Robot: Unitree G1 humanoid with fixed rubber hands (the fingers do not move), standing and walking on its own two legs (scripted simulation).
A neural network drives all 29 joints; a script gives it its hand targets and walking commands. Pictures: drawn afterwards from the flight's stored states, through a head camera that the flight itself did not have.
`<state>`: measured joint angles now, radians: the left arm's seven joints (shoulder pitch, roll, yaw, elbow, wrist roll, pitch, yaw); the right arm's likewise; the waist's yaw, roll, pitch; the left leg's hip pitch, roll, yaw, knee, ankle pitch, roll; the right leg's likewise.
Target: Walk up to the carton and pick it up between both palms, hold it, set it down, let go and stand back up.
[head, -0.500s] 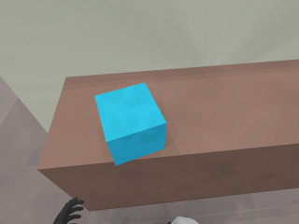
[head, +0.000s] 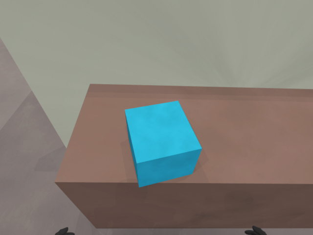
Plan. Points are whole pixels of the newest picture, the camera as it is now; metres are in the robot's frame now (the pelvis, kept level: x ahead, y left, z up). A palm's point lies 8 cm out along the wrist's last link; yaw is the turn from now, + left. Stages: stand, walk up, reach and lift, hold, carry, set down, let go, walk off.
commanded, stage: walk up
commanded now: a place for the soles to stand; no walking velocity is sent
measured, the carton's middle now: (159, 142) +0.40 +0.01 -0.04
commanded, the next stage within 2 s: reach and lift in 1.92 s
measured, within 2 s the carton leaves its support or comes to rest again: neither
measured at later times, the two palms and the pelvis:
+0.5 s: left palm out of the picture +0.12 +0.26 -0.07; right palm out of the picture +0.10 -0.27 -0.08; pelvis +0.00 -0.01 +0.01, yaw -2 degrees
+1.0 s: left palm out of the picture +0.12 +0.26 -0.07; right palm out of the picture +0.06 -0.29 -0.08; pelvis -0.03 +0.00 +0.00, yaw -7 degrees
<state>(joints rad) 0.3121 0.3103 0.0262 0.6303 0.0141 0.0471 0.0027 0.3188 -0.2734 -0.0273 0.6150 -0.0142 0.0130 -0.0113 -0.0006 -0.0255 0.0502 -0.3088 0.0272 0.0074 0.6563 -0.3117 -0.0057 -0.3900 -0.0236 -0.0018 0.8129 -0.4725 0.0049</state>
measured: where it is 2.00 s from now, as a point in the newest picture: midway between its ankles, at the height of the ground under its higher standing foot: outside the picture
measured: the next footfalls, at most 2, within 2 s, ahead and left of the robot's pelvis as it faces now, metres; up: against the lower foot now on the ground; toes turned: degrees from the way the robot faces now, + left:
none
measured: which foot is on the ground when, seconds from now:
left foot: down 0.00-1.00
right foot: down 0.00-1.00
